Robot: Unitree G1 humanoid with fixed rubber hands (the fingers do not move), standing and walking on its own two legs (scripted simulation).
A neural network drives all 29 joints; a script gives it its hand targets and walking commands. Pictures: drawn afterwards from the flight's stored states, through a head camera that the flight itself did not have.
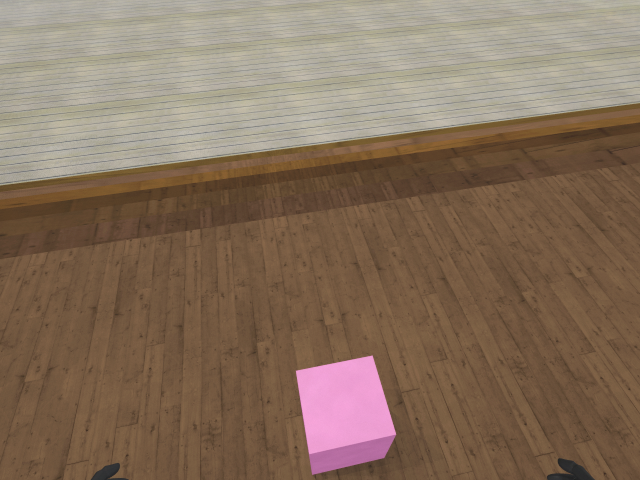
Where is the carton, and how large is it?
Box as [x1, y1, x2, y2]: [296, 356, 395, 474]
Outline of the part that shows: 372,356 296,371 312,474 384,457 395,435 395,432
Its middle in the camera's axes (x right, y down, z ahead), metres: +0.05 +0.50 +1.07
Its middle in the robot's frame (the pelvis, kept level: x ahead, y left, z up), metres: +0.38 -0.03 -0.66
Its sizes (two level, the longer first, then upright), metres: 0.210 0.200 0.250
